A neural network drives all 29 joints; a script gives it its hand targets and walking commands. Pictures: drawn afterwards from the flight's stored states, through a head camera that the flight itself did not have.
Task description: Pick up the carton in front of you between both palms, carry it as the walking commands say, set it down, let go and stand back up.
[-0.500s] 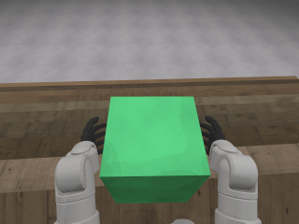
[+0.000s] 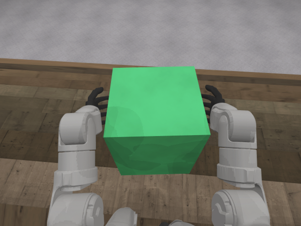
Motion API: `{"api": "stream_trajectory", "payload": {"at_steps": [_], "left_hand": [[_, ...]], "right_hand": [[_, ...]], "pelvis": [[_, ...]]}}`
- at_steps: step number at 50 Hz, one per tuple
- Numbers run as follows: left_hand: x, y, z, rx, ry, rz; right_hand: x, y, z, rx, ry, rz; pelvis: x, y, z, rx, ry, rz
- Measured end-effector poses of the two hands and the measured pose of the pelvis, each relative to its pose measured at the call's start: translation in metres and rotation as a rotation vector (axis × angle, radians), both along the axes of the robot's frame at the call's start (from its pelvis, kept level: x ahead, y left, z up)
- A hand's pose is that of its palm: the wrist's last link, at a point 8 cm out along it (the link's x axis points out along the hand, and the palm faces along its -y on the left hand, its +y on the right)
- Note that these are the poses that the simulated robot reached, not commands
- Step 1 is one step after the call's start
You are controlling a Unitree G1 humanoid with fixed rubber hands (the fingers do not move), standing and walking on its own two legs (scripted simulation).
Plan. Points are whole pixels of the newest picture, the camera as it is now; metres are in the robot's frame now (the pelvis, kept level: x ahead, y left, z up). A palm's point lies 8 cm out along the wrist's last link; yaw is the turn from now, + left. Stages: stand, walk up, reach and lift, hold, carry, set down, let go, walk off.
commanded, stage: carry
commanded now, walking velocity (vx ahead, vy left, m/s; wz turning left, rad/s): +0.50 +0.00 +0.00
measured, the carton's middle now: (154, 125) +0.38 +0.02 +0.00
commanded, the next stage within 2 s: none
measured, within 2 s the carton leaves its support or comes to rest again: neither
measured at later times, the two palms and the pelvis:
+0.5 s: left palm (125, 51) +0.73 +0.16 -0.03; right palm (199, 62) +0.68 -0.14 -0.03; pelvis +0.35 +0.06 -0.19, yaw -3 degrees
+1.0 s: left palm (115, 52) +1.02 +0.28 -0.28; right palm (164, 46) +1.07 -0.01 -0.26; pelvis +0.70 +0.07 -0.36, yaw +0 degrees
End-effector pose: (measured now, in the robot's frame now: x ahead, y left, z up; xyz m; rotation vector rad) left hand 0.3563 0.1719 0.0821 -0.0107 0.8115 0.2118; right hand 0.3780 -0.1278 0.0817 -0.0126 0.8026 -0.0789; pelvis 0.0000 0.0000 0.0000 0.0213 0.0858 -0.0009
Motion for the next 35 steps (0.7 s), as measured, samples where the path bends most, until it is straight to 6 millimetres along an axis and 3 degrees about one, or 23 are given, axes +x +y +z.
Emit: {"api": "stream_trajectory", "payload": {"at_steps": [5, 9, 13, 16, 18, 21, 25, 30, 35], "left_hand": [[0.064, -0.005, 0.013, -0.018, -0.09, 0.009], [0.119, -0.007, 0.022, -0.022, -0.151, -0.017], [0.173, 0.002, 0.018, 0.003, -0.173, -0.038], [0.22, 0.011, 0.002, 0.027, -0.176, -0.06], [0.255, 0.013, -0.017, 0.019, -0.181, -0.094], [0.316, 0.0, -0.051, 0.002, -0.202, -0.19], [0.375, -0.015, -0.114, 0.018, -0.12, -0.26], [0.422, -0.005, -0.197, -0.014, 0.029, -0.237], [0.476, 0.019, -0.248, -0.045, 0.046, -0.161]], "right_hand": [[0.057, -0.005, 0.009, 0.032, -0.086, -0.039], [0.103, -0.007, 0.017, 0.03, -0.148, -0.064], [0.157, 0.001, 0.013, 0.022, -0.173, -0.056], [0.201, 0.011, -0.004, 0.006, -0.178, -0.047], [0.228, 0.012, -0.018, -0.027, -0.183, -0.061], [0.261, 0.001, -0.048, -0.082, -0.199, -0.132], [0.303, -0.01, -0.113, -0.064, -0.115, -0.163], [0.353, 0.0, -0.195, -0.017, 0.03, -0.175], [0.424, 0.023, -0.242, -0.011, 0.048, -0.142]], "pelvis": [[0.056, 0.0, 0.001, 0.009, 0.023, -0.009], [0.109, 0.006, -0.009, 0.004, 0.016, -0.02], [0.169, 0.017, -0.031, -0.016, -0.003, -0.039], [0.22, 0.026, -0.062, -0.043, -0.033, -0.042], [0.257, 0.033, -0.091, -0.05, -0.073, -0.036], [0.311, 0.046, -0.144, -0.067, -0.105, -0.035], [0.354, 0.064, -0.193, -0.054, -0.083, -0.045], [0.402, 0.08, -0.216, -0.024, -0.065, -0.053], [0.462, 0.084, -0.232, -0.04, -0.04, -0.021]]}}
